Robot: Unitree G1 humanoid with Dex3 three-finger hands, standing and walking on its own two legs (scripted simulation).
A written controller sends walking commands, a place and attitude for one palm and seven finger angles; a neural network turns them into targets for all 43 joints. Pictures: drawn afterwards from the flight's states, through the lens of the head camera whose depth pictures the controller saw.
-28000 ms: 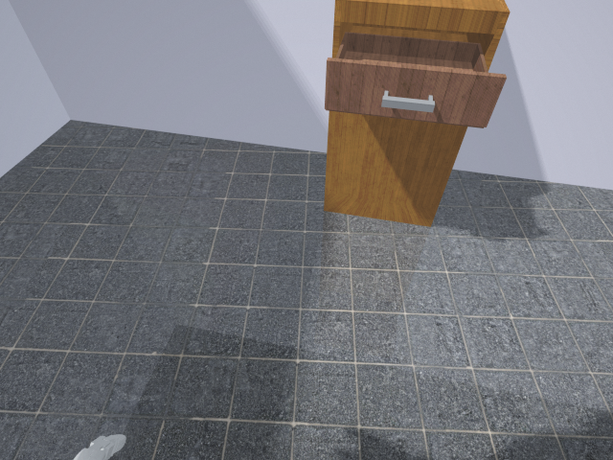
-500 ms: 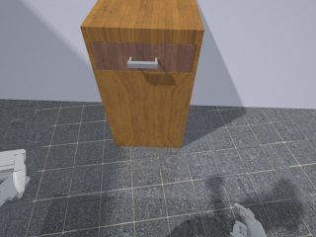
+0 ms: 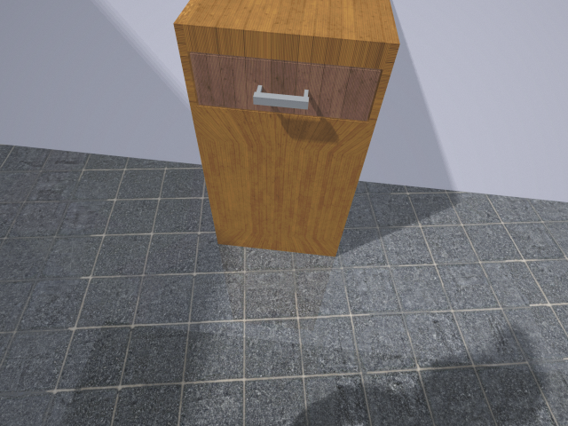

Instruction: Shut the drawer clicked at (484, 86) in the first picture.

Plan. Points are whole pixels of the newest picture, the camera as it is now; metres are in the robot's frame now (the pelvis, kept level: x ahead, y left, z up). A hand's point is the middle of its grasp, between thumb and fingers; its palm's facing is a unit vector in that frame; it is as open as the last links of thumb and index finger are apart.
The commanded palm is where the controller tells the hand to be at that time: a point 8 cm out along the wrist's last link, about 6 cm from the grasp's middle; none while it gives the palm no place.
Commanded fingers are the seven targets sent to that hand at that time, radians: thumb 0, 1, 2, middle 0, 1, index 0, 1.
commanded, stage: let the arm hang, fingers relaxed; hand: left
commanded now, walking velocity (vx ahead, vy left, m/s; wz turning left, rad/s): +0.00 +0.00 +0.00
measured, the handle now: (281, 95) +0.83 +0.05 -0.01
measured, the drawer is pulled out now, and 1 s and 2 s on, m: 0.00 0.00 0.00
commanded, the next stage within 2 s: look to check the result in 0.68 s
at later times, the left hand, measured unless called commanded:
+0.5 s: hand out of the picture +0.01 +0.17 -0.17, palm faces +0.00 -0.98 -0.18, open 7.3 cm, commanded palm none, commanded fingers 0.00 0.90 0.90 -0.20 -0.30 -0.20 -0.30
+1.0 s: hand out of the picture +0.02 +0.17 -0.17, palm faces +0.00 -0.98 -0.19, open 7.4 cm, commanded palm none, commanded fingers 0.00 0.90 0.90 -0.20 -0.30 -0.20 -0.30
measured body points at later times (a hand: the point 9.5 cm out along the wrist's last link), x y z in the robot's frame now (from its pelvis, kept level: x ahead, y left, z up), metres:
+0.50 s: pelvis +0.00 +0.01 +0.01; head +0.01 +0.00 +0.46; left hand +0.01 +0.23 -0.15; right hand -0.01 -0.20 -0.16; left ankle +0.03 +0.10 -0.73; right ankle +0.01 -0.10 -0.73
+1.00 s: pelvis +0.01 +0.00 +0.01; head +0.02 -0.01 +0.46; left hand +0.02 +0.22 -0.15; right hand -0.01 -0.21 -0.16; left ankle +0.03 +0.10 -0.73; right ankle +0.01 -0.10 -0.73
